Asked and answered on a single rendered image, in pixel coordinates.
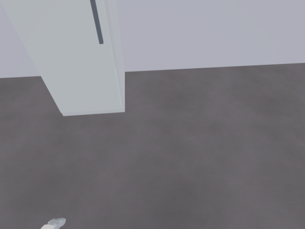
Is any robot left hand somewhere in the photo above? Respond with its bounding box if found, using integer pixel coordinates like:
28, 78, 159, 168
41, 218, 66, 229

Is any handle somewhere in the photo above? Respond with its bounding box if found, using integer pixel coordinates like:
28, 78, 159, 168
90, 0, 103, 44

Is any fridge door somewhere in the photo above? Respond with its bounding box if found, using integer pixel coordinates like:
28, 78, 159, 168
0, 0, 121, 113

